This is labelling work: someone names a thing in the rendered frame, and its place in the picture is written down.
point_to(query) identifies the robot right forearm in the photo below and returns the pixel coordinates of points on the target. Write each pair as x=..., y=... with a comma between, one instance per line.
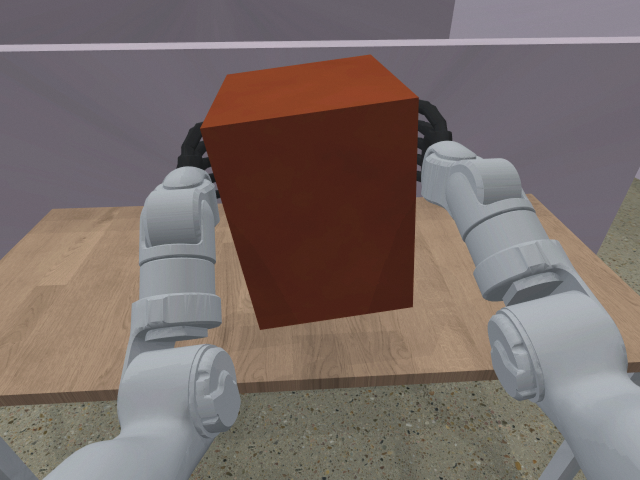
x=514, y=258

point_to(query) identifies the carton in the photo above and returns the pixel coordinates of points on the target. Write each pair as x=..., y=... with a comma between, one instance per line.
x=316, y=167

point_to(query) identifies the right robot hand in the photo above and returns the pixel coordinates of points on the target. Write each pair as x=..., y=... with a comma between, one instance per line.
x=435, y=131

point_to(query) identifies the right robot upper arm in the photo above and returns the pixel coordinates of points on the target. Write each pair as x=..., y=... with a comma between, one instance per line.
x=562, y=353

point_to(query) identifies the left robot upper arm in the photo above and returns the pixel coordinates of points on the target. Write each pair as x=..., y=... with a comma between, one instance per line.
x=172, y=404

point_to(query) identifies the table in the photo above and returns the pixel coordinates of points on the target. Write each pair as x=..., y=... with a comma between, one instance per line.
x=67, y=288

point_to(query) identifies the left robot hand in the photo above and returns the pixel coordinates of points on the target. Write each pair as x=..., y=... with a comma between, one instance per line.
x=192, y=151

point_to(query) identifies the robot left forearm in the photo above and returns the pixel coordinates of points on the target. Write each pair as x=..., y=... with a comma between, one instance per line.
x=177, y=259

